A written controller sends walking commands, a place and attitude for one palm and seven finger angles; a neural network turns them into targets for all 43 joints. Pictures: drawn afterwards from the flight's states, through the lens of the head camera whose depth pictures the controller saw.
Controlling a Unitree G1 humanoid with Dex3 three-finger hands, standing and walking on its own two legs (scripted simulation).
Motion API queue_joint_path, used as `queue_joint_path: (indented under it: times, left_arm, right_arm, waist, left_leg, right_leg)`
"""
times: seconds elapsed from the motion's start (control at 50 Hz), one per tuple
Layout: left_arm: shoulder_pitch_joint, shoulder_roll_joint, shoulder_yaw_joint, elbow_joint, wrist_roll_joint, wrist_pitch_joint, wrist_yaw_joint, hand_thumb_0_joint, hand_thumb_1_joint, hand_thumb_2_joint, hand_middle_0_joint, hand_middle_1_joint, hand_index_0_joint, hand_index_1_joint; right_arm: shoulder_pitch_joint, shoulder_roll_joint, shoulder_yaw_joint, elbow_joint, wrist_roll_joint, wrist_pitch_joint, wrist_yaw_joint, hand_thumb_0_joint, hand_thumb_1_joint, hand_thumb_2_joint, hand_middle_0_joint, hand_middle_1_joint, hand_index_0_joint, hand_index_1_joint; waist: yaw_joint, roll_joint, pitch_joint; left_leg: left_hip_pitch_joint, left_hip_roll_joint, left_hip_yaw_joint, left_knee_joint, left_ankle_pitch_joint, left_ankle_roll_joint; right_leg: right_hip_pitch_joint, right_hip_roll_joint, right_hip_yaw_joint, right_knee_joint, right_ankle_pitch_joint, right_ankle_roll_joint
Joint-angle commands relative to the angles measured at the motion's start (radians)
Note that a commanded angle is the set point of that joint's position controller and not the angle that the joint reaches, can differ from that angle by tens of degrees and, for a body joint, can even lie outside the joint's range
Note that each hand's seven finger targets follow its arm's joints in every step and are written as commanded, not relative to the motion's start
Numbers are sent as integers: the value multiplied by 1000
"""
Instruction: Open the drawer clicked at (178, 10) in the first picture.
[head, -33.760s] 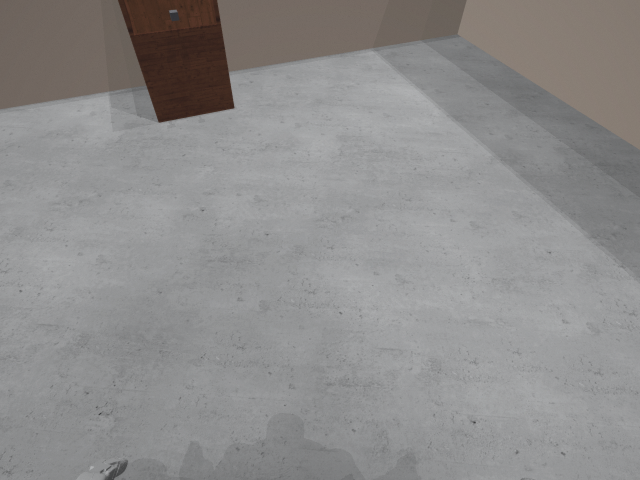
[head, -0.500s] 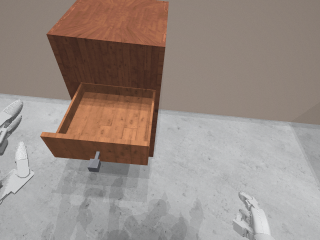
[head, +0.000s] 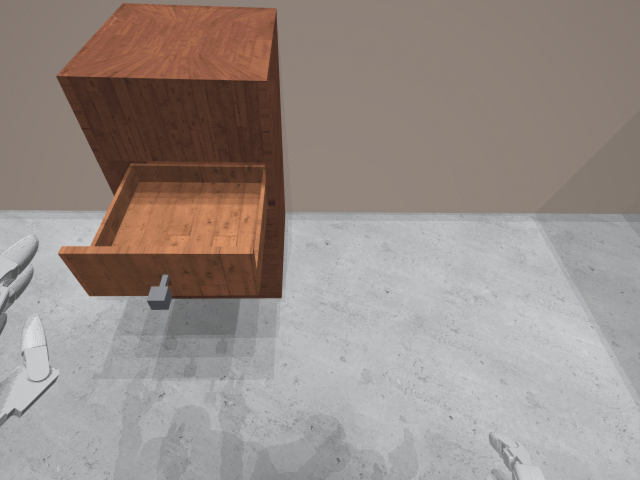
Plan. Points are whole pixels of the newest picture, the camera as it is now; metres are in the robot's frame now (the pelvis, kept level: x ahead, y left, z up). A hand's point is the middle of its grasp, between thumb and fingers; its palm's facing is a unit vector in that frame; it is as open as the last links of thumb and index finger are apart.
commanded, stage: stop stepping back and stand still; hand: left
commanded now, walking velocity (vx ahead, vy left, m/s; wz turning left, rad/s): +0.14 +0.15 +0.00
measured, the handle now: (162, 290) +0.52 +0.34 -0.22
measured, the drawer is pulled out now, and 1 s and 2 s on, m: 0.30 0.30 0.30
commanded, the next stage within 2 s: let the arm hang, fingers relaxed in 1.34 s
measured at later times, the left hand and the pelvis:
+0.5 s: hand (2, 403) +0.16 +0.26 +0.15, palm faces +0.44 -0.81 -0.38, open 7.4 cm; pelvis -0.02 +0.01 -0.01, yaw +2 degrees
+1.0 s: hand out of the picture +0.17 +0.27 +0.15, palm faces +0.34 -0.82 -0.47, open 7.4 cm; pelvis -0.01 +0.03 -0.01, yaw +2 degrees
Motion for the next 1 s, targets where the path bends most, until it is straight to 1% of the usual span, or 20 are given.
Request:
queue_joint_path:
  times: [0.0,0.04,0.08,0.1,0.12,0.14,0.16,0.22,0.28,0.34,0.38,0.42,0.46,0.5,0.54,0.62,0.72,0.8,0.9,0.98]
  left_arm:
    - [-61,131,91,-168,18,-60,40,0,900,900,-200,-300,-200,-300]
    - [-69,136,79,-195,15,-65,33,0,900,900,-200,-300,-200,-300]
    - [-67,152,89,-221,15,-80,28,0,900,900,-200,-300,-200,-300]
    - [-53,162,98,-231,16,-82,24,0,900,900,-200,-300,-200,-300]
    - [-38,170,107,-247,13,-79,20,0,900,900,-200,-300,-200,-300]
    - [-23,187,137,-262,15,-80,28,0,900,900,-200,-300,-200,-300]
    - [-32,168,122,-286,18,-79,29,0,900,900,-200,-300,-200,-300]
    - [-85,155,113,-283,13,-73,35,0,900,900,-200,-300,-200,-300]
    - [-121,127,101,-163,11,-63,37,0,900,900,-200,-300,-200,-300]
    - [-176,115,80,-107,12,-59,28,0,900,900,-200,-300,-200,-300]
    - [-192,109,67,-84,14,-57,25,0,900,900,-200,-300,-200,-300]
    - [-162,112,71,-100,13,-51,23,0,900,900,-200,-300,-200,-300]
    - [-152,111,62,-171,9,-55,20,0,900,900,-200,-300,-200,-300]
    - [-140,133,82,-241,16,-59,23,0,900,900,-200,-300,-200,-300]
    - [-140,148,91,-299,20,-58,23,0,900,900,-200,-300,-200,-300]
    - [-77,161,123,-289,2,-58,16,0,900,900,-200,-300,-200,-300]
    - [-1,132,137,-202,-18,-72,9,0,900,900,-200,-300,-200,-300]
    - [-2,133,141,-201,-15,-76,9,0,900,900,-200,-300,-200,-300]
    - [-31,131,121,-252,-8,-75,3,0,900,900,-200,-300,-200,-300]
    - [-55,128,111,-250,-6,-72,4,0,900,900,-200,-300,-200,-300]
  right_arm:
    - [-123,-95,-19,-169,-13,-87,-18,0,-900,-900,200,300,200,300]
    - [-107,-113,-23,-171,-11,-96,-11,0,-900,-900,200,300,200,300]
    - [-101,-136,-35,-187,-11,-103,-6,0,-900,-900,200,300,200,300]
    - [-98,-145,-42,-195,-4,-104,0,0,-900,-900,200,300,200,300]
    - [-98,-148,-51,-205,6,-103,5,0,-900,-900,200,300,200,300]
    - [-119,-114,-32,-186,-2,-108,4,0,-900,-900,200,300,200,300]
    - [-117,-114,-28,-186,-6,-115,3,0,-900,-900,200,300,200,300]
    - [-112,-122,-27,-172,-7,-133,-5,0,-900,-900,200,300,200,300]
    - [-114,-123,-26,-152,-4,-137,-10,0,-900,-900,200,300,200,300]
    - [-103,-112,-24,-145,-2,-119,-1,0,-900,-900,200,300,200,300]
    - [-97,-98,-23,-140,1,-103,10,0,-900,-900,200,300,200,300]
    - [-109,-93,-16,-144,-2,-92,15,0,-900,-900,200,300,200,300]
    - [-119,-94,-5,-159,-10,-93,12,0,-900,-900,200,300,200,300]
    - [-133,-97,-3,-173,-11,-97,10,0,-900,-900,200,300,200,300]
    - [-139,-86,-1,-179,-12,-105,11,0,-900,-900,200,300,200,300]
    - [-133,-95,-9,-185,-7,-106,18,0,-900,-900,200,300,200,300]
    - [-111,-100,-22,-186,6,-78,25,0,-900,-900,200,300,200,300]
    - [-130,-98,-23,-189,6,-59,21,0,-900,-900,200,300,200,300]
    - [-143,-102,-24,-198,-2,-62,13,0,-900,-900,200,300,200,300]
    - [-144,-106,-20,-203,-4,-70,10,0,-900,-900,200,300,200,300]
  waist:
    - [14,-68,-24]
    - [7,1,-25]
    - [14,132,-19]
    - [21,152,-37]
    - [25,156,-77]
    - [21,236,-56]
    - [19,254,-8]
    - [16,187,70]
    - [12,78,109]
    - [-2,-39,102]
    - [-3,-107,59]
    - [-1,-64,26]
    - [3,46,11]
    - [13,191,-14]
    - [17,216,-31]
    - [18,174,-57]
    - [5,99,-104]
    - [4,91,-60]
    - [13,150,-45]
    - [18,147,-37]
  left_leg:
    - [106,-4,26,-386,-4,51]
    - [159,18,8,-555,84,72]
    - [136,116,-103,-623,132,104]
    - [145,156,-145,-591,180,114]
    - [168,171,-145,-540,242,110]
    - [130,164,-147,-579,161,106]
    - [78,165,-152,-602,91,102]
    - [-29,177,-158,-607,-39,105]
    - [-62,126,-110,-511,-41,89]
    - [-45,44,-39,-338,-38,60]
    - [-12,19,-9,-256,-18,53]
    - [67,29,-10,-328,35,54]
    - [124,59,-50,-490,138,60]
    - [156,143,-142,-515,384,73]
    - [204,161,-131,-477,601,55]
    - [175,129,-74,-400,760,12]
    - [81,74,-51,-326,579,-5]
    - [106,83,-67,-428,480,9]
    - [147,119,-81,-454,630,1]
    - [116,113,-70,-456,547,6]
  right_leg:
    - [114,-251,272,-272,-208,-3]
    - [191,-199,213,-187,-59,40]
    - [228,-111,138,-56,41,87]
    - [213,-85,102,0,68,97]
    - [206,-66,74,38,92,97]
    - [177,-69,50,45,8,71]
    - [168,-50,29,66,-31,60]
    - [166,-31,36,77,-75,52]
    - [158,-51,142,-7,-109,32]
    - [114,-155,338,-151,-238,-17]
    - [123,-227,381,-227,-281,-35]
    - [126,-219,315,-200,-171,-34]
    - [158,-129,165,-74,-16,11]
    - [170,-49,62,79,183,46]
    - [145,-41,20,122,229,50]
    - [263,-48,22,82,380,32]
    - [375,-124,109,66,587,-16]
    - [298,-90,75,50,411,22]
    - [248,-47,19,84,327,45]
    - [270,-55,30,61,323,47]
